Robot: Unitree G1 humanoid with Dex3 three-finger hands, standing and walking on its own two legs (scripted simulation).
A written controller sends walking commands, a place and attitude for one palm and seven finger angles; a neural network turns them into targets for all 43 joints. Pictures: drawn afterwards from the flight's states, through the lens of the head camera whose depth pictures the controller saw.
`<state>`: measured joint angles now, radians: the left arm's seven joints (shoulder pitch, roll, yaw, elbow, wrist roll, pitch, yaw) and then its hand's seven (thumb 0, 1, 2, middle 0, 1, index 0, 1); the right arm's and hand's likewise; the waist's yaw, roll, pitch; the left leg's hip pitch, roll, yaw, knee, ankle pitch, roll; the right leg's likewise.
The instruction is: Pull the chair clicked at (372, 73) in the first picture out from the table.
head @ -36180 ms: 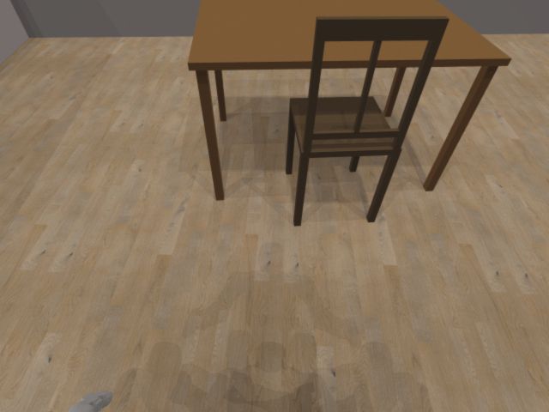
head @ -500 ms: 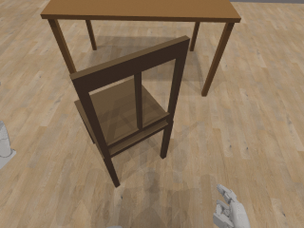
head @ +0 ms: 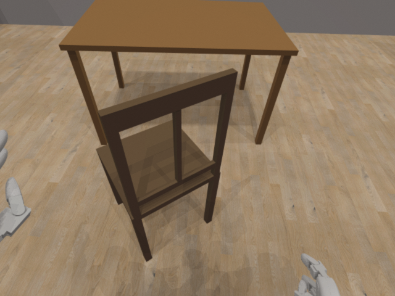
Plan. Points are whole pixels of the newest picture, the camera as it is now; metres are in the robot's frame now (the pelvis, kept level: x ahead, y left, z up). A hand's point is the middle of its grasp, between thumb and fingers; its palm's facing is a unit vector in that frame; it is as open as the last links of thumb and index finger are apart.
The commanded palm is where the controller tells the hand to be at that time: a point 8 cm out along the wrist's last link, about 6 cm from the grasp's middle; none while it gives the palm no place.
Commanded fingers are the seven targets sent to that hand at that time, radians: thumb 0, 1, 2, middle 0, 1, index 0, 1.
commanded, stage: stop stepping back and stand still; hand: left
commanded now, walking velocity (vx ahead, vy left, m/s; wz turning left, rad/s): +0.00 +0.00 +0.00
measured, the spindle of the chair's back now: (177, 149) +0.55 +0.09 -0.08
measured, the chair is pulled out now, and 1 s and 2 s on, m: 0.53 0.53 0.53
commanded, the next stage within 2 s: let the arm hang, fingers relaxed in 0.56 s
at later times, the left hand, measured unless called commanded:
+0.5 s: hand (31, 192) +0.23 +0.27 +0.16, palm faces +0.39 -0.81 -0.44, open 7.4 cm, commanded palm +0.17 +0.31 +0.18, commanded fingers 0.00 0.90 0.90 -0.20 -0.30 -0.20 -0.30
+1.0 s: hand out of the picture +0.08 +0.17 -0.17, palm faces +0.10 -0.98 -0.16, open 6.8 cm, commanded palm none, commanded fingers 0.00 0.90 0.90 -0.20 -0.30 -0.20 -0.30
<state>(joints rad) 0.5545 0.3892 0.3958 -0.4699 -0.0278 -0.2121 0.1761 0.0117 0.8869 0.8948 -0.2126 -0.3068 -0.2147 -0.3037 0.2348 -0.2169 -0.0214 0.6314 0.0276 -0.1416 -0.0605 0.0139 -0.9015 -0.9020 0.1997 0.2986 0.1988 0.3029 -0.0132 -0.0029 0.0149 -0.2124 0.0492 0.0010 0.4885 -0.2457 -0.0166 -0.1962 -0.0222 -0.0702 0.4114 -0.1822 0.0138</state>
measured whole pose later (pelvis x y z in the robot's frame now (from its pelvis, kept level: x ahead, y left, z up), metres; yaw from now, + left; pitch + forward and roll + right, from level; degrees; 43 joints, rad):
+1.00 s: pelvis +0.01 -0.01 -0.01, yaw +3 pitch -1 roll +0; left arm 0.29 0.17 0.03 0.79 0.01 0.04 0.03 -0.05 1.01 0.89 -0.21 -0.31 -0.21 -0.30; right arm 0.28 -0.16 0.01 0.90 -0.02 0.00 0.00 0.00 -0.92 -0.90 0.20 0.30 0.20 0.30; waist 0.00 -0.05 0.06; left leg -0.26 0.02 -0.04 0.56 -0.29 -0.02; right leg -0.25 -0.06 -0.10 0.55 -0.28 0.01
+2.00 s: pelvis +0.01 -0.02 +0.00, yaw +2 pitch -2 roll +0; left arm 0.32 0.12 0.01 1.06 0.01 0.01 0.03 0.00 0.91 0.90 -0.20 -0.30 -0.20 -0.30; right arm 0.35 -0.11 0.00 1.07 -0.01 -0.01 -0.03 0.00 -0.91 -0.90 0.20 0.30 0.20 0.30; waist 0.00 0.01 0.04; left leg -0.21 0.04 -0.04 0.49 -0.25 -0.04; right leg -0.21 -0.03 -0.11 0.47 -0.24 -0.01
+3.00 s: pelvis +0.01 -0.02 +0.00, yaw +2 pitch -2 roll +0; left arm 0.32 0.12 0.01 1.06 0.01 0.01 0.03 0.00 0.91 0.90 -0.20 -0.30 -0.20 -0.30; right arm 0.35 -0.11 0.00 1.07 -0.01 -0.01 -0.03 0.00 -0.90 -0.90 0.20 0.30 0.20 0.30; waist 0.00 0.00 0.05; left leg -0.21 0.05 -0.04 0.48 -0.24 -0.04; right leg -0.20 -0.03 -0.11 0.47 -0.23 -0.02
